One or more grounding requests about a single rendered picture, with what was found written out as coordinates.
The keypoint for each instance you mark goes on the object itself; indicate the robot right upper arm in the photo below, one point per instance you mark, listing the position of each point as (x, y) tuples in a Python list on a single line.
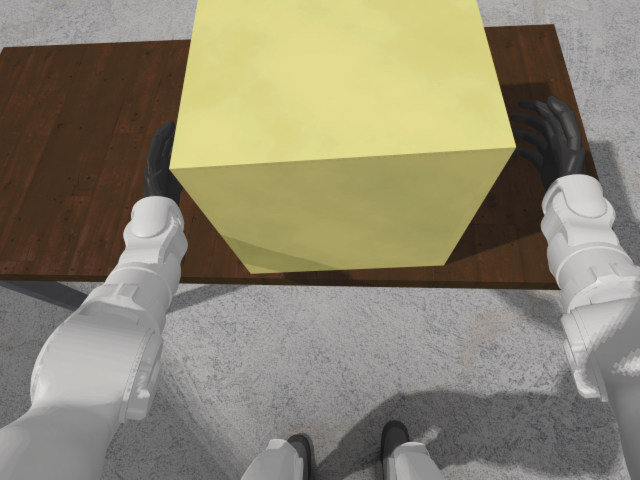
[(602, 347)]

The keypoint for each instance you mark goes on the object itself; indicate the table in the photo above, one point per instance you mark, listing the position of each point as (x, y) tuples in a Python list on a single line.
[(76, 123)]

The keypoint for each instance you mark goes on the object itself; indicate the robot right thigh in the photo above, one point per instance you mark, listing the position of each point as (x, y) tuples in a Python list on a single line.
[(412, 466)]

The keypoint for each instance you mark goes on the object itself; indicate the left robot hand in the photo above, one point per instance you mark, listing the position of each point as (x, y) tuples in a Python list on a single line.
[(159, 180)]

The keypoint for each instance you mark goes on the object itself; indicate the right robot hand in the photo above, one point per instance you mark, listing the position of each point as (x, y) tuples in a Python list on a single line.
[(561, 150)]

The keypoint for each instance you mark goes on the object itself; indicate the carton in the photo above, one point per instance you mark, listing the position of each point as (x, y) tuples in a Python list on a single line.
[(324, 135)]

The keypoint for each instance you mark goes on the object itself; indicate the robot left upper arm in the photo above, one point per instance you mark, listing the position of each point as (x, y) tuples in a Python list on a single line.
[(98, 374)]

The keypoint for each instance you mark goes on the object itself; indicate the robot left shin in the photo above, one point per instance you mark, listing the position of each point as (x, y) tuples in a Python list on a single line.
[(280, 444)]

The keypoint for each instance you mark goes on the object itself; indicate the left robot forearm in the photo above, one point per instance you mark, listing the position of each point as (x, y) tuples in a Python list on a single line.
[(141, 287)]

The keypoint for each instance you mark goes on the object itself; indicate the right robot forearm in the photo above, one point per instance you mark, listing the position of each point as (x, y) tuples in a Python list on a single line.
[(584, 254)]

